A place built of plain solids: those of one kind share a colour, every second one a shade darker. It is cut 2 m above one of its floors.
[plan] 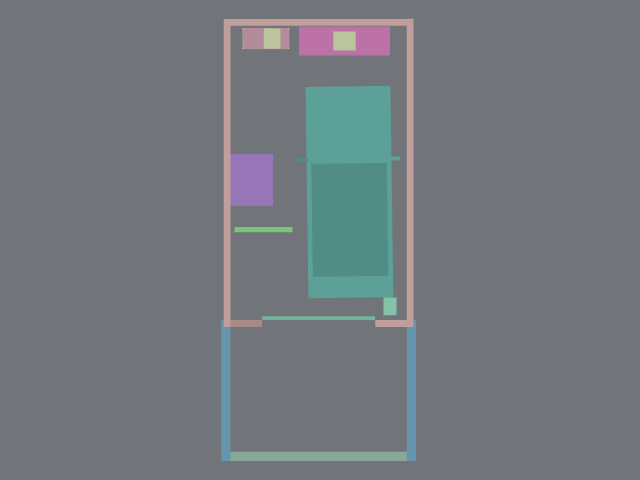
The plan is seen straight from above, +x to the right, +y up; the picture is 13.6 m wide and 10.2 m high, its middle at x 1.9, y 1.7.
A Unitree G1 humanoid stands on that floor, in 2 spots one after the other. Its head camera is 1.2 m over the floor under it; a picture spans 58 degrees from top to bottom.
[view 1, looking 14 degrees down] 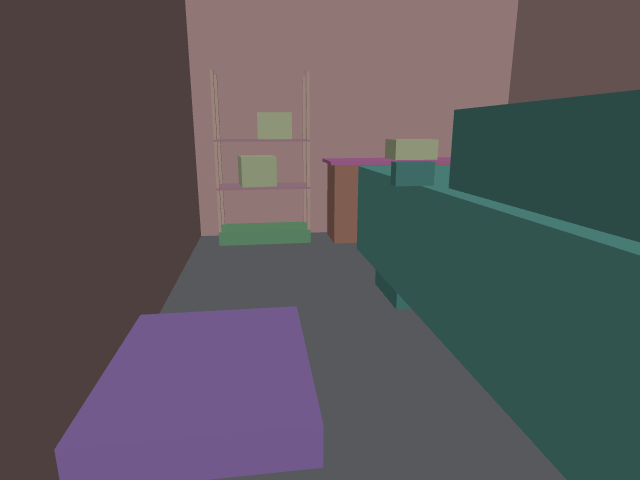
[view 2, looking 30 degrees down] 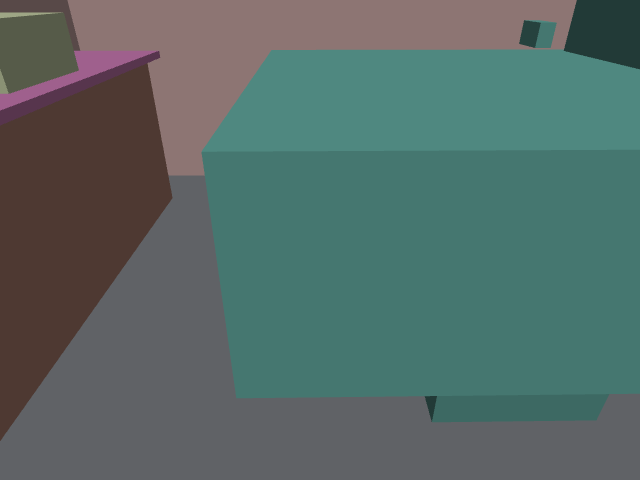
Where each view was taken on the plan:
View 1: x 0.70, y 1.10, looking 82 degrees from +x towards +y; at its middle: ground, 4.96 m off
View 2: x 0.70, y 4.70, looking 0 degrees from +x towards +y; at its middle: car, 1.03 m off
